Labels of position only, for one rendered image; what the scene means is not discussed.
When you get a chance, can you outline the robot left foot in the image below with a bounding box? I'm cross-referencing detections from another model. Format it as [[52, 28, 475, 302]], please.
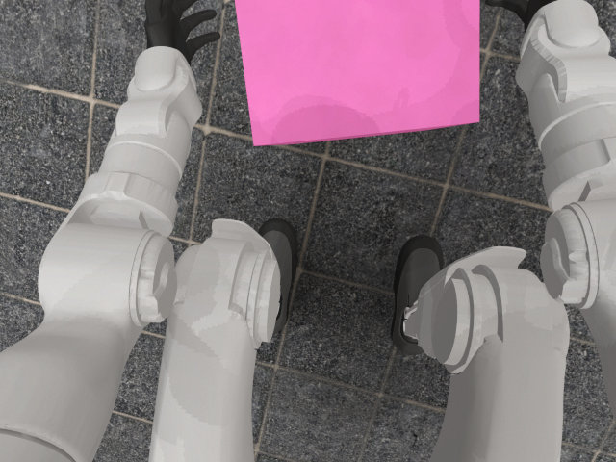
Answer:
[[258, 218, 297, 335]]

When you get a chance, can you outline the right robot hand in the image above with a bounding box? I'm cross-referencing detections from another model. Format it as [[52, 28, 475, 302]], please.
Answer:
[[485, 0, 557, 32]]

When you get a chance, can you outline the right robot forearm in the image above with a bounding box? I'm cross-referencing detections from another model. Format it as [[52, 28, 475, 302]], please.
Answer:
[[515, 0, 616, 211]]

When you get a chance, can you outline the right robot thigh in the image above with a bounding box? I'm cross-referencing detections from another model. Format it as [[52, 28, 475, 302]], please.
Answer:
[[429, 265, 566, 462]]

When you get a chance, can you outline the left robot upper arm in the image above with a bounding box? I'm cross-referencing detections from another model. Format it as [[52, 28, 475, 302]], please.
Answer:
[[0, 222, 177, 462]]

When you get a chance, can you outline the left robot forearm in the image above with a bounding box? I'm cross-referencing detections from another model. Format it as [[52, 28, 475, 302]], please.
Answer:
[[38, 46, 202, 310]]

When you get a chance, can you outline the left robot hand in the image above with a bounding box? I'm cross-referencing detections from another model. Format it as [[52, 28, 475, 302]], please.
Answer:
[[144, 0, 220, 66]]

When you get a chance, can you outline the right robot upper arm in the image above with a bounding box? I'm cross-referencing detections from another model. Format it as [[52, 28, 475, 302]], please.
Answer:
[[540, 198, 616, 423]]

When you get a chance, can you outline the carton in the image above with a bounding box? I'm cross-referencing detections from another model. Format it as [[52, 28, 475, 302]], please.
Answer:
[[235, 0, 479, 146]]

